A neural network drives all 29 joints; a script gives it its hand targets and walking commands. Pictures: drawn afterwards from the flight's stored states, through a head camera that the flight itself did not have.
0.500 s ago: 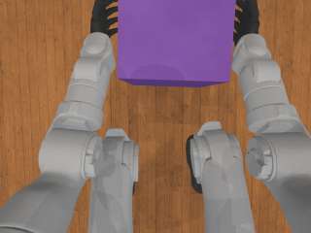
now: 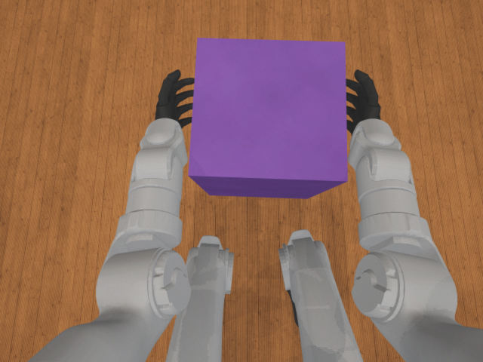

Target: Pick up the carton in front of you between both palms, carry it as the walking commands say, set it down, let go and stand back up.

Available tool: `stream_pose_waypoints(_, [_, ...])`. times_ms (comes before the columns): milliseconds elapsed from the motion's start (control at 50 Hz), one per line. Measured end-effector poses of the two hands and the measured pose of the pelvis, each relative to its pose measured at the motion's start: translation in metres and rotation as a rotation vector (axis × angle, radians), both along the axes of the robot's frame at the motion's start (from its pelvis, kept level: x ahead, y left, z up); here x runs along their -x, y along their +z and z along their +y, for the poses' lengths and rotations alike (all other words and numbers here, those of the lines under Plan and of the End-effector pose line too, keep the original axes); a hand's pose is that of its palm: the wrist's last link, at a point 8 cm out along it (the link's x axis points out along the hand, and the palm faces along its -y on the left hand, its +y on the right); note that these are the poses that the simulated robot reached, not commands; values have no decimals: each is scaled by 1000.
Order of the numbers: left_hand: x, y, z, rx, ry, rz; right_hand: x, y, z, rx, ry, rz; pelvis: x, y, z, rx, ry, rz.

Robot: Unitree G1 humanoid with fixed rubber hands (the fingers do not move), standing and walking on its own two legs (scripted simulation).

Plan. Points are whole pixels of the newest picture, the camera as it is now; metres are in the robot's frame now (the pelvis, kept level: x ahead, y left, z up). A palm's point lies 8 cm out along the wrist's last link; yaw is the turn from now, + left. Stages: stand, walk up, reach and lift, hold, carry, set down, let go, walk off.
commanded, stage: reach and lift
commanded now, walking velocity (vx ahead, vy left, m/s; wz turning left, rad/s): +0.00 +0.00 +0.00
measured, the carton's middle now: (263, 134) +0.48 -0.03 -0.13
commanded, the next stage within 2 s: none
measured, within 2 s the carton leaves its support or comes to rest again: neither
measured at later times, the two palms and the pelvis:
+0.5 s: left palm (117, 101) +0.44 +0.13 +0.10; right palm (420, 93) +0.43 -0.17 +0.10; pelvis +0.05 +0.00 +0.14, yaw +0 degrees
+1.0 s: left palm out of the picture +0.40 +0.14 +0.25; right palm out of the picture +0.40 -0.16 +0.25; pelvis +0.10 +0.00 +0.26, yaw -1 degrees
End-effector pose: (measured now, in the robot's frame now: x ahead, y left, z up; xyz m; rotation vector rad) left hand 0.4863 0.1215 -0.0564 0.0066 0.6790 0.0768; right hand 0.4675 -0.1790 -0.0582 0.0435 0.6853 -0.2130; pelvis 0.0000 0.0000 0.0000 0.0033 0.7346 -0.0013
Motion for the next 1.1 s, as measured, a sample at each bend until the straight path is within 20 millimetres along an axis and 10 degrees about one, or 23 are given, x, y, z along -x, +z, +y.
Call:
stream_pose_waypoints(780, [68, 245, 16, 14, 50, 3, 55, 246, 15, -11, 32, 1, -84, 217, -3, 1, -6, -402])
stream_pose_waypoints(1100, [92, 337, 22, 2, 50, -27, 75, 339, 22, 8, 59, -27, -105, 270, -3, 6, -7, -682])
